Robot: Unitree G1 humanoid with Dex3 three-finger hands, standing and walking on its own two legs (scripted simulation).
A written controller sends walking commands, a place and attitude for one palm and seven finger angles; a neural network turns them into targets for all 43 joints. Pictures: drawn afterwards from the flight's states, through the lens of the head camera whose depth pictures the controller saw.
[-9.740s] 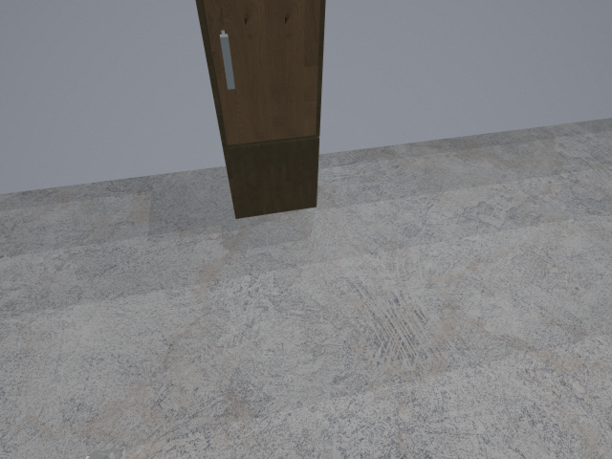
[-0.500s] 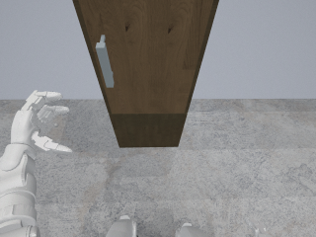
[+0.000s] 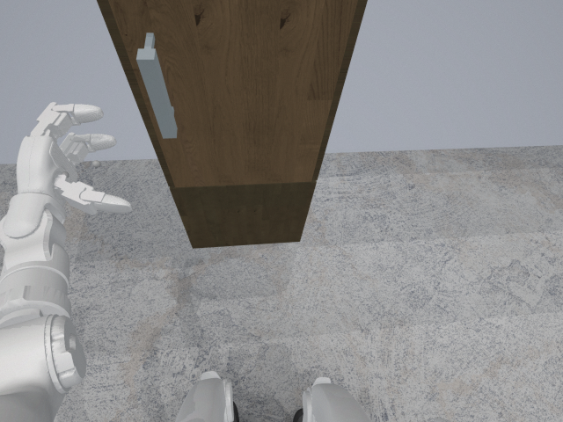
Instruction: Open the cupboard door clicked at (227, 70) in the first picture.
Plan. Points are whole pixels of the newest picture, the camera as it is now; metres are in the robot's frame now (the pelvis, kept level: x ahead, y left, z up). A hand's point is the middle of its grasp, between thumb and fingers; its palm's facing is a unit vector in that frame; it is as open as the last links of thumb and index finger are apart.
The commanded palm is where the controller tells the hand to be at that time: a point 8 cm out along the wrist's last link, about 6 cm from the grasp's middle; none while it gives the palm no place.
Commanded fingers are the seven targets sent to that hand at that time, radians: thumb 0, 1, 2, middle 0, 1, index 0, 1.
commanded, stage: move the hooked fingers beside the handle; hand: left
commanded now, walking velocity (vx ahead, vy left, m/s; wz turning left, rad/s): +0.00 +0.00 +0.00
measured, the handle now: (160, 89) +0.61 +0.18 +0.06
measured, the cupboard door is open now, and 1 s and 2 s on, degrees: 0 0 0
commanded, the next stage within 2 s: slide the fingers in behind the handle in 1.40 s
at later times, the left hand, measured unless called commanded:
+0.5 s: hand (117, 117) +0.54 +0.23 +0.07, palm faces +0.06 -1.00 -0.02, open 14.0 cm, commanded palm +0.53 +0.27 +0.06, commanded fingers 0.00 -0.50 0.30 -0.30 -1.20 -0.30 -1.20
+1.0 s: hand (118, 112) +0.55 +0.23 +0.06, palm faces +0.07 -1.00 -0.01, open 14.0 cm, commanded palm +0.54 +0.26 +0.06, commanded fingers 0.00 -0.50 0.30 -0.30 -1.20 -0.30 -1.20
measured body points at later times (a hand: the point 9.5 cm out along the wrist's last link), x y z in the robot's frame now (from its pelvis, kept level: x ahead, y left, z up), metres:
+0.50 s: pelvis +0.00 +0.01 -0.01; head +0.16 +0.04 +0.41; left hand +0.53 +0.28 +0.07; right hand -0.02 -0.26 -0.11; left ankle +0.04 +0.10 -0.66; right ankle +0.00 -0.11 -0.66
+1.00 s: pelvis +0.01 +0.01 -0.01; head +0.17 +0.04 +0.41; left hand +0.54 +0.29 +0.07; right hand -0.02 -0.25 -0.11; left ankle +0.04 +0.10 -0.66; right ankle +0.00 -0.11 -0.66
